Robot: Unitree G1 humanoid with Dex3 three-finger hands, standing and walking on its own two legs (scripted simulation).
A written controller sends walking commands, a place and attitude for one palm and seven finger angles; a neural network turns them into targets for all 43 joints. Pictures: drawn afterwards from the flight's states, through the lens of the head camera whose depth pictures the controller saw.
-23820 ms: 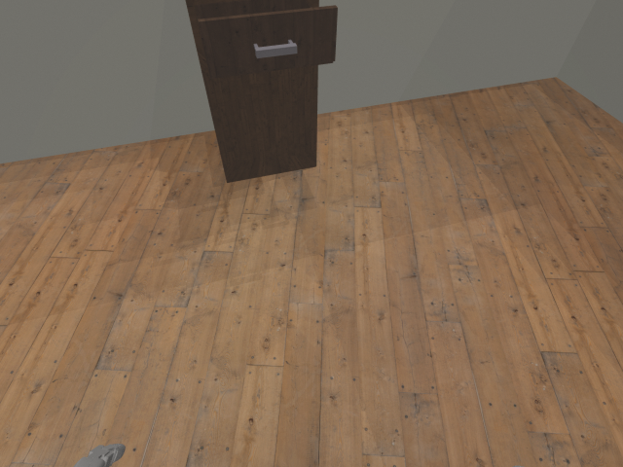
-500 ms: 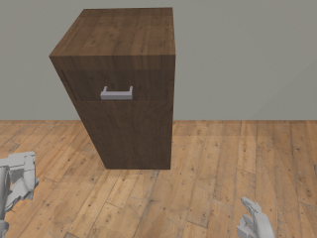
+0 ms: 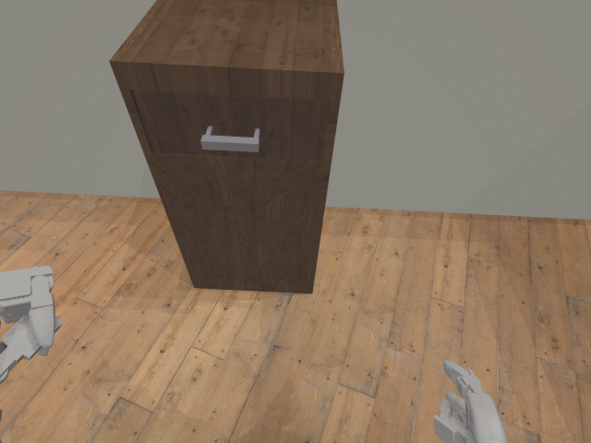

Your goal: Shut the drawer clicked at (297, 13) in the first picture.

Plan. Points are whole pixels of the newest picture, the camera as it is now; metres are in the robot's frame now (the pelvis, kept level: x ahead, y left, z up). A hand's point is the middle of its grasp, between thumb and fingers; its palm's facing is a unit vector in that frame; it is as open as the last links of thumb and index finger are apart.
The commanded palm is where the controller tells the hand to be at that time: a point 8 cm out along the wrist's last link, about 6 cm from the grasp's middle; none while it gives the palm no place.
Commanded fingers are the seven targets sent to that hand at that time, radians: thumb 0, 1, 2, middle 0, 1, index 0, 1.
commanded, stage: step back with the hand held close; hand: left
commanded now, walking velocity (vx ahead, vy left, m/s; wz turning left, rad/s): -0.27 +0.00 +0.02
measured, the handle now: (232, 137) +0.70 +0.18 -0.01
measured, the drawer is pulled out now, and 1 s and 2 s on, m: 0.00 0.00 0.00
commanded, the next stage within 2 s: stop stepping back and stand still in 0.88 s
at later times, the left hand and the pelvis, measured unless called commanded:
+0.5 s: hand (5, 394) +0.13 +0.24 +0.17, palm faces +0.38 -0.78 -0.50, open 3.2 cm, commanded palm +0.05 +0.29 +0.19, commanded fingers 0.00 0.90 0.90 -1.40 -1.60 -1.40 -1.60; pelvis -0.06 +0.00 -0.01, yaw +3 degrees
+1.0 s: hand out of the picture +0.04 +0.20 +0.18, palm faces +0.20 -0.82 -0.53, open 3.2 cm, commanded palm -0.02 +0.26 +0.19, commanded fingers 0.00 0.90 0.90 -1.40 -1.60 -1.40 -1.60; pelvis -0.17 -0.01 +0.00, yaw -4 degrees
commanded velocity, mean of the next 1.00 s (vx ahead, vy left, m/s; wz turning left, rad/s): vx -0.37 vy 0.00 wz -0.01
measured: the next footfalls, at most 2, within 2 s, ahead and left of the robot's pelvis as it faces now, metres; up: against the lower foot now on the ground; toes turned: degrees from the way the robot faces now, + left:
right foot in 0.66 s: -0.16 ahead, -0.10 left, +0.00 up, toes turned -2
left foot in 1.18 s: -0.13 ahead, +0.12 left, +0.00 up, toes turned -1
